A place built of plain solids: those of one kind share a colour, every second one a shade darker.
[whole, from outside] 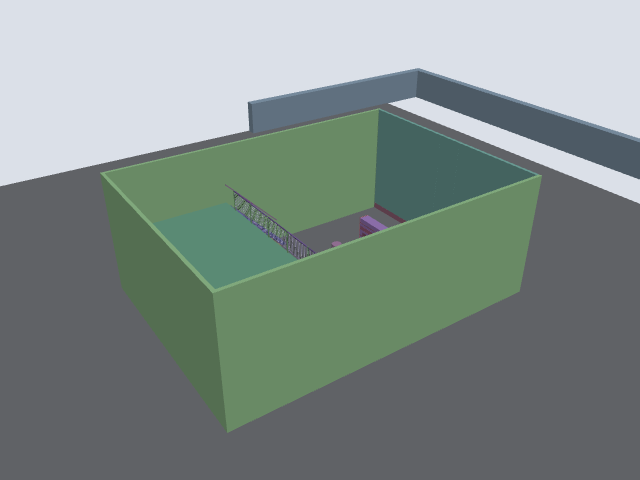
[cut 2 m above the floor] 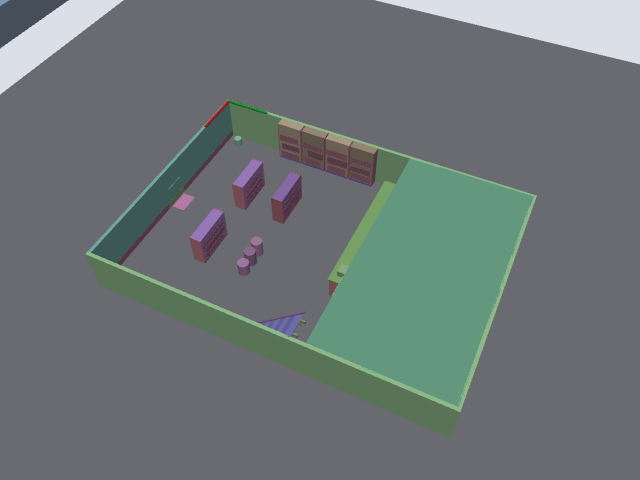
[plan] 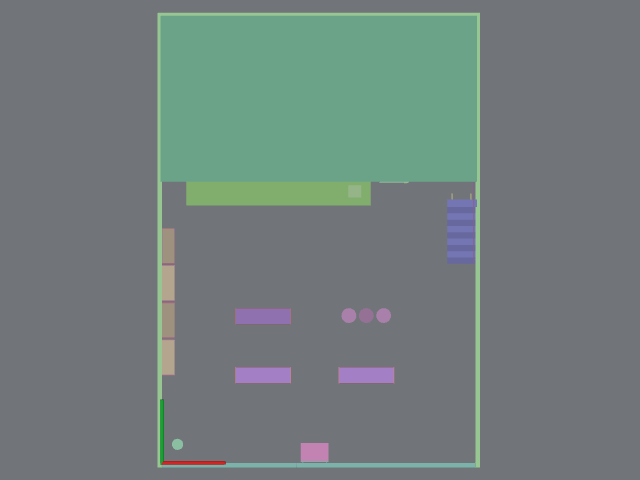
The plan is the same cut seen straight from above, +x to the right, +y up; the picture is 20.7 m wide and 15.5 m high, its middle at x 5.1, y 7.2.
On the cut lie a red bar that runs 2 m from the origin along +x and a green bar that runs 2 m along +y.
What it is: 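A hardware shop at street level behind a glazed front, one room two levels high, with a raised rear level reached by one straight flight, fitted out in the 1990s to 2020s; 10.1 x 14.4 m, 5.69 m high throughout; its front glazed onto the street; the raised level 2.86 m over the floor, over the rear 5.3 m, open to the hall behind a guard 1.0 m high along its edge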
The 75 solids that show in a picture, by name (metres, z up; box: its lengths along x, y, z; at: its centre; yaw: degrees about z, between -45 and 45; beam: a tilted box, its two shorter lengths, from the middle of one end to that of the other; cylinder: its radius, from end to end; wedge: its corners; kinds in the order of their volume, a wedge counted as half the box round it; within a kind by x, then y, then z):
{
 "upper_1": {"box": [10.22, 5.36, 2.91], "at": [5.06, 11.76, 1.4]},
 "street_hedge_1": {"box": [39.8, 0.6, 2.25], "at": [5.06, -16.3, 1.07]},
 "street_hedge_2": {"box": [0.6, 15.85, 2.25], "at": [24.66, -8.07, 1.07]},
 "wall_1": {"box": [0.15, 14.69, 5.74], "at": [-0.07, 7.2, 2.82]},
 "wall_2": {"box": [10.42, 0.15, 5.74], "at": [5.06, 14.46, 2.82]},
 "wall_3": {"box": [0.15, 14.69, 5.74], "at": [10.2, 7.2, 2.82]},
 "window_wall_1": {"box": [4.33, 0.15, 5.74], "at": [2.17, -0.07, 2.82]},
 "window_wall_2": {"box": [1.2, 0.15, 5.74], "at": [4.93, -0.07, 2.82]},
 "window_wall_3": {"box": [4.59, 0.15, 5.74], "at": [7.83, -0.07, 2.82]},
 "counter_1": {"box": [5.92, 0.7, 1.05], "at": [3.76, 8.72, 0.47]},
 "shelves_body_1": {"box": [0.4, 1.16, 2.1], "at": [0.2, 3.41, 1.0]},
 "shelves_body_2": {"box": [0.4, 1.16, 2.1], "at": [0.2, 4.61, 1.0]},
 "shelves_body_3": {"box": [0.4, 1.16, 2.1], "at": [0.2, 5.81, 1.0]},
 "shelves_body_4": {"box": [0.4, 1.16, 2.1], "at": [0.2, 7.01, 1.0]},
 "gondola_1": {"box": [1.8, 0.5, 1.43], "at": [3.27, 2.83, 0.67]},
 "gondola_2": {"box": [1.8, 0.5, 1.43], "at": [3.27, 4.73, 0.67]},
 "gondola_3": {"box": [1.8, 0.5, 1.43], "at": [6.59, 2.83, 0.67]},
 "shelves_goods_1": {"box": [0.41, 0.93, 0.33], "at": [0.2, 3.37, 1.25]},
 "shelves_goods_2": {"box": [0.41, 0.95, 0.33], "at": [0.2, 3.41, 0.3]},
 "shelves_goods_3": {"box": [0.41, 0.91, 0.32], "at": [0.2, 3.44, 0.77]},
 "shelves_goods_4": {"box": [0.41, 0.82, 0.35], "at": [0.2, 4.58, 0.31]},
 "shelves_goods_5": {"box": [0.41, 0.97, 0.28], "at": [0.2, 4.6, 1.23]},
 "shelves_goods_6": {"box": [0.41, 0.76, 0.38], "at": [0.2, 4.72, 0.8]},
 "shelves_goods_7": {"box": [0.41, 1.02, 0.34], "at": [0.2, 5.79, 1.26]},
 "shelves_goods_8": {"box": [0.41, 0.91, 0.36], "at": [0.2, 5.8, 0.31]},
 "shelves_goods_9": {"box": [0.41, 1.01, 0.39], "at": [0.2, 5.83, 0.81]},
 "shelves_goods_10": {"box": [0.41, 0.94, 0.28], "at": [0.2, 6.97, 0.75]},
 "shelves_goods_11": {"box": [0.41, 0.99, 0.32], "at": [0.2, 6.99, 1.25]},
 "shelves_goods_12": {"box": [0.41, 0.96, 0.36], "at": [0.2, 7.01, 0.31]},
 "bin_1": {"cylinder": 0.24, "from": [6.04, 4.76, 0.0], "to": [6.04, 4.76, 0.74]},
 "bin_2": {"cylinder": 0.24, "from": [6.59, 4.76, 0.0], "to": [6.59, 4.76, 0.7]},
 "bin_3": {"cylinder": 0.24, "from": [7.16, 4.76, 0.0], "to": [7.16, 4.76, 0.59]},
 "shelves_shelf_1": {"box": [0.41, 1.1, 0.18], "at": [0.21, 3.41, 0.04]},
 "shelves_shelf_2": {"box": [0.41, 1.1, 0.18], "at": [0.21, 4.61, 0.04]},
 "shelves_shelf_3": {"box": [0.41, 1.1, 0.18], "at": [0.21, 5.81, 0.04]},
 "shelves_shelf_4": {"box": [0.41, 1.1, 0.18], "at": [0.21, 7.01, 0.04]},
 "counter_top_1": {"box": [5.96, 0.78, 0.04], "at": [3.76, 8.7, 1.02]},
 "stallriser_1": {"box": [4.33, 0.05, 0.35], "at": [2.17, -0.02, 0.12]},
 "stallriser_2": {"box": [4.59, 0.05, 0.35], "at": [7.83, -0.02, 0.12]},
 "stair_step_1": {"box": [0.96, 0.24, 0.07], "at": [9.69, 6.55, 0.16]},
 "stair_step_2": {"box": [0.96, 0.24, 0.07], "at": [9.69, 6.75, 0.37]},
 "stair_step_3": {"box": [0.96, 0.24, 0.07], "at": [9.69, 6.96, 0.57]},
 "stair_step_4": {"box": [0.96, 0.24, 0.07], "at": [9.69, 7.16, 0.78]},
 "stair_step_5": {"box": [0.96, 0.24, 0.07], "at": [9.69, 7.37, 0.98]},
 "stair_step_6": {"box": [0.96, 0.24, 0.07], "at": [9.69, 7.57, 1.19]},
 "stair_step_7": {"box": [0.96, 0.24, 0.07], "at": [9.69, 7.77, 1.39]},
 "stair_step_8": {"box": [0.96, 0.24, 0.07], "at": [9.69, 7.98, 1.6]},
 "stair_step_9": {"box": [0.96, 0.24, 0.07], "at": [9.69, 8.18, 1.8]},
 "stair_step_10": {"box": [0.96, 0.24, 0.07], "at": [9.69, 8.39, 2.0]},
 "stair_wall_rail_1": {"wedge": [[10.04, 6.43, 1.1], [10.04, 6.43, 1.15], [10.04, 9.08, 3.76], [10.04, 9.08, 3.81], [10.09, 6.43, 1.1], [10.09, 6.43, 1.15], [10.09, 9.08, 3.76], [10.09, 9.08, 3.81]]},
 "shelves_cheek_1": {"box": [0.41, 0.032, 2.1], "at": [0.21, 3.98, 1.0]},
 "shelves_cheek_2": {"box": [0.41, 0.032, 2.1], "at": [0.21, 6.38, 1.0]},
 "shelves_cheek_3": {"box": [0.41, 0.032, 2.1], "at": [0.21, 7.58, 1.0]},
 "end_1": {"box": [0.026, 0.53, 1.45], "at": [4.15, 2.83, 0.68]},
 "end_2": {"box": [0.026, 0.53, 1.45], "at": [4.15, 4.73, 0.68]},
 "end_3": {"box": [0.026, 0.53, 1.45], "at": [7.48, 2.83, 0.68]},
 "till_1": {"box": [0.42, 0.4, 0.28], "at": [6.22, 8.77, 1.18]},
 "plant_pot_1": {"cylinder": 0.18, "from": [0.5, 0.6, 0.0], "to": [0.5, 0.6, 0.38]},
 "door_mat_1": {"box": [0.9, 0.6, 0.07], "at": [4.93, 0.35, -0.02]},
 "goods_1": {"box": [1.42, 0.008, 0.25], "at": [3.22, 3.09, 0.24]},
 "goods_2": {"box": [1.36, 0.008, 0.16], "at": [3.25, 3.09, 0.53]},
 "goods_3": {"box": [1.26, 0.008, 0.22], "at": [3.25, 3.09, 0.87]},
 "goods_4": {"box": [1.36, 0.008, 0.27], "at": [3.25, 4.99, 0.89]},
 "goods_5": {"box": [1.45, 0.008, 0.18], "at": [3.28, 4.99, 0.54]},
 "goods_6": {"box": [1.56, 0.008, 0.25], "at": [3.3, 4.99, 0.25]},
 "goods_7": {"box": [1.43, 0.008, 0.2], "at": [6.55, 3.09, 0.55]},
 "goods_8": {"box": [1.29, 0.008, 0.23], "at": [6.62, 3.09, 0.23]},
 "goods_9": {"box": [1.59, 0.008, 0.22], "at": [6.64, 3.09, 0.87]},
 "street_door_kick_1": {"box": [1.2, 0.05, 0.35], "at": [4.93, -0.02, 0.12]},
 "shelf_1": {"box": [1.74, 0.016, 0.17], "at": [3.27, 3.09, 0.04]},
 "shelf_2": {"box": [1.74, 0.016, 0.03], "at": [3.27, 4.48, 1.14]},
 "shelf_3": {"box": [1.74, 0.016, 0.17], "at": [3.27, 4.99, 0.04]},
 "shelf_4": {"box": [1.74, 0.016, 0.03], "at": [3.27, 4.99, 1.14]},
 "shelf_5": {"box": [1.74, 0.016, 0.17], "at": [6.59, 3.09, 0.04]},
 "upper_guard_rail_1": {"box": [1.52, 0.044, 0.044], "at": [3.83, 9.11, 3.83]}
}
